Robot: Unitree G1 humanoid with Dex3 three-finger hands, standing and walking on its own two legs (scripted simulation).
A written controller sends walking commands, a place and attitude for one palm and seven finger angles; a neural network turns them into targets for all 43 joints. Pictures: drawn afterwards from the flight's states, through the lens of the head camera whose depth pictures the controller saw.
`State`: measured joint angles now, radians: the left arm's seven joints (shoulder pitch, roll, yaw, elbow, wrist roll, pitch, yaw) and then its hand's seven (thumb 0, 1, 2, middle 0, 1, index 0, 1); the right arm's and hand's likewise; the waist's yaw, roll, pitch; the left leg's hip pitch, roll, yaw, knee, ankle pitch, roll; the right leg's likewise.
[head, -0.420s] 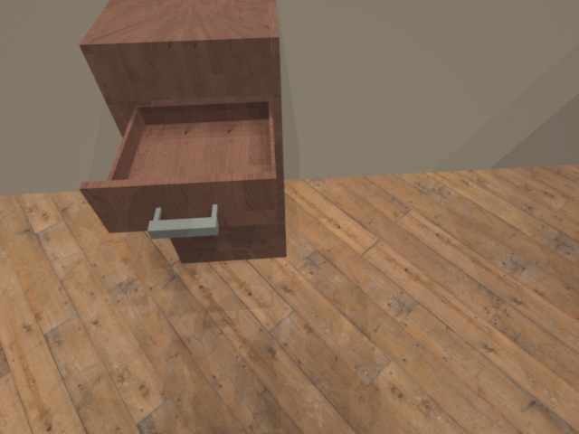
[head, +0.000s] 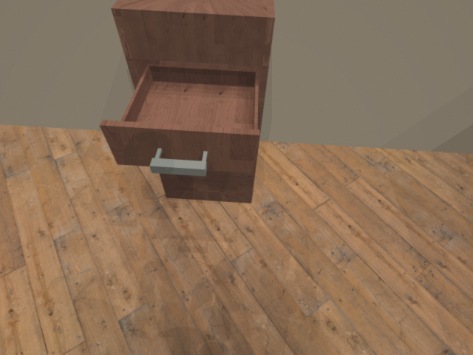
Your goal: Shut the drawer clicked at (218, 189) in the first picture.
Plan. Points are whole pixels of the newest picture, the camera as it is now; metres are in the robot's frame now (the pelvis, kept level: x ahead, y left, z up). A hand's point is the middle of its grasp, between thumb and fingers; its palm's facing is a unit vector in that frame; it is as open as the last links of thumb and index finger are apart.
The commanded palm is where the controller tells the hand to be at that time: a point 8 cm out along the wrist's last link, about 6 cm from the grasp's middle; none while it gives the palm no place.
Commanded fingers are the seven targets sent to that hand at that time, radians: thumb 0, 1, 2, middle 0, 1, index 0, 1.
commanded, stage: turn or walk to find it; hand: left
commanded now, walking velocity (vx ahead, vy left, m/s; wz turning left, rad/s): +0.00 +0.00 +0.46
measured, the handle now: (180, 160) +0.56 +0.16 -0.08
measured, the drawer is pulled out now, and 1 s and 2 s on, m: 0.30 0.30 0.30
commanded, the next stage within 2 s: stand and wait in 0.08 s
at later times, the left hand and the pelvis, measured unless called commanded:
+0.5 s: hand out of the picture +0.01 +0.15 -0.16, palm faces +0.18 -0.95 -0.24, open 7.4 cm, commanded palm none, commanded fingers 0.00 0.90 0.90 -0.20 -0.30 -0.20 -0.30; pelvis +0.01 -0.04 +0.01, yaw +8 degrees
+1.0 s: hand out of the picture +0.04 +0.16 -0.15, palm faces +0.15 -0.96 -0.26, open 7.4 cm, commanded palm none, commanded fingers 0.00 0.90 0.90 -0.20 -0.30 -0.20 -0.30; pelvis +0.02 -0.05 +0.02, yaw +7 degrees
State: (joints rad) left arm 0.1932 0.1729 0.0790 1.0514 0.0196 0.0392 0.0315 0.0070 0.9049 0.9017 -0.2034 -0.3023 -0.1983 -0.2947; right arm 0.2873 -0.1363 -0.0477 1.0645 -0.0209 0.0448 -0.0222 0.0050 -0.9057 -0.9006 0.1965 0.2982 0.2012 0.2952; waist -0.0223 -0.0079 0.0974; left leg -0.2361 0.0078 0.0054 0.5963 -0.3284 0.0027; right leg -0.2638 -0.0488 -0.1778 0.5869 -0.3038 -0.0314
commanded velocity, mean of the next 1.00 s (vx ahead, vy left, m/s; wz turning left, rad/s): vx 0.00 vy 0.00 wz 0.03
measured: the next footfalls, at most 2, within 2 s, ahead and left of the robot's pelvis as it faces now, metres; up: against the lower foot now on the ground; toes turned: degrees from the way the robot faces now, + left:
right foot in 0.26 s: +0.05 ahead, -0.14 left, +0.00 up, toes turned +7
left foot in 1.98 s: +0.16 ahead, +0.10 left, +0.00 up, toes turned +4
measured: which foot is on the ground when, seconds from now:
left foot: down 0.00-1.00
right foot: down 0.00-0.00, up 0.02-0.24, down 0.26-1.00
